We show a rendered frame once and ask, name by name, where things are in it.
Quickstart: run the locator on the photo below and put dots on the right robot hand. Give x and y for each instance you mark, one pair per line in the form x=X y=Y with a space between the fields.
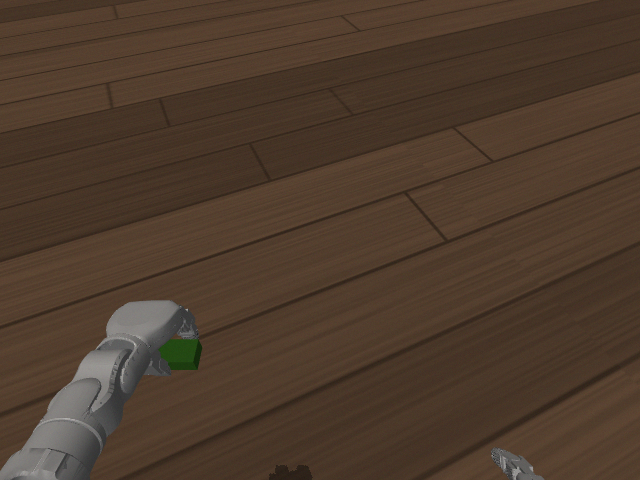
x=516 y=467

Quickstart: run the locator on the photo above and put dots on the small box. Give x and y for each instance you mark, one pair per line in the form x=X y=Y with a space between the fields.
x=182 y=354

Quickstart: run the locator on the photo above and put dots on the left robot arm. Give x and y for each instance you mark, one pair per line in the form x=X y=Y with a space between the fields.
x=72 y=434

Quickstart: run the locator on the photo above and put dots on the left robot hand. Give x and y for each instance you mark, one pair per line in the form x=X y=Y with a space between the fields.
x=154 y=322

